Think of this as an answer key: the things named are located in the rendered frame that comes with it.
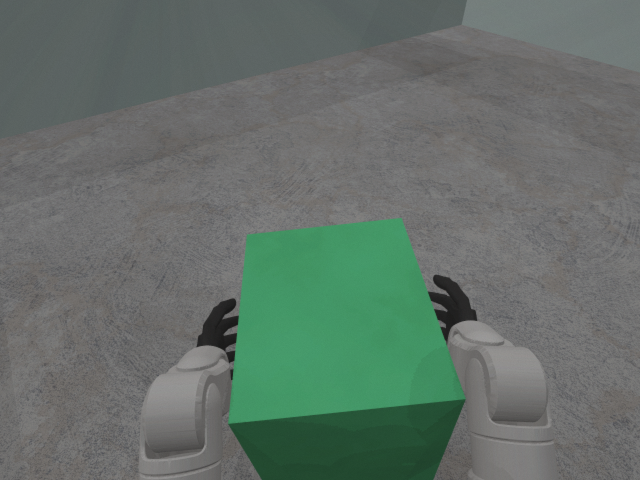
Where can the robot left forearm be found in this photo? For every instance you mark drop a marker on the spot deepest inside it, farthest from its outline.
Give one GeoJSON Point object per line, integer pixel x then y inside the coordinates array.
{"type": "Point", "coordinates": [181, 418]}

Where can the robot right forearm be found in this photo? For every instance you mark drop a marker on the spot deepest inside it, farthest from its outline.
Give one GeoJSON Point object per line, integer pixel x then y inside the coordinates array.
{"type": "Point", "coordinates": [508, 405]}

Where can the carton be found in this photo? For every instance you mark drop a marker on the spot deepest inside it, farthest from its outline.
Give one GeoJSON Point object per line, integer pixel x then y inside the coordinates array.
{"type": "Point", "coordinates": [341, 369]}

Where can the left robot hand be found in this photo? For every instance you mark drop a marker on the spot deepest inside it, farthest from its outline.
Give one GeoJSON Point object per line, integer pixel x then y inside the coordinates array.
{"type": "Point", "coordinates": [215, 326]}

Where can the right robot hand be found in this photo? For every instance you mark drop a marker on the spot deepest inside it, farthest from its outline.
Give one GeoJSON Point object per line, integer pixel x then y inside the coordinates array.
{"type": "Point", "coordinates": [457, 304]}

